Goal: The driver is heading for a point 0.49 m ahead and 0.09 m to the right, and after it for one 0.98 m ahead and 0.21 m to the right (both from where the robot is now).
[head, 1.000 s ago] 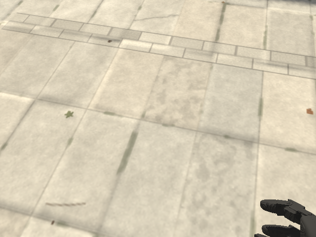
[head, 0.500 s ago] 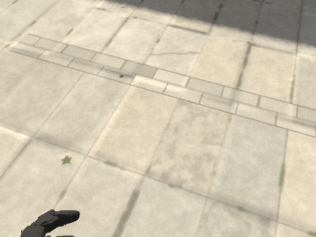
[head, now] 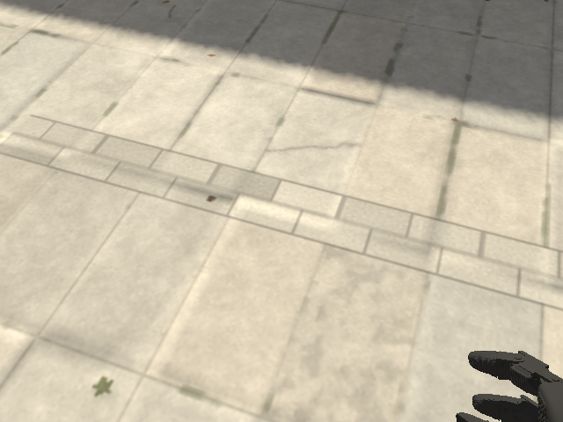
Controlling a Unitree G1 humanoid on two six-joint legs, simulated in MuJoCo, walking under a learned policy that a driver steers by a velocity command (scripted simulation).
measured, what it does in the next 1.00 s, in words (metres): walks ahead, turning right: right foot, then left foot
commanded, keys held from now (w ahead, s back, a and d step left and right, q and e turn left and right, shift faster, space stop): w+e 0.38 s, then e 0.30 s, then q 0.32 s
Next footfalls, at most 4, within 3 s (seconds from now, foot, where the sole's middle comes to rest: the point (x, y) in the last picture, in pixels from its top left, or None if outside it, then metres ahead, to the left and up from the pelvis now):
0.46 right None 0.35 -0.20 -0.77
0.92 left None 0.49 -0.02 -0.77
1.22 right None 0.36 -0.22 -0.77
1.70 left None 0.38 0.03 -0.77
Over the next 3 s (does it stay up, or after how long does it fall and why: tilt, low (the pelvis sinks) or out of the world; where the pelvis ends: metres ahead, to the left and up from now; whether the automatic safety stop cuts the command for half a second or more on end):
stays up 0.90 -0.14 0.01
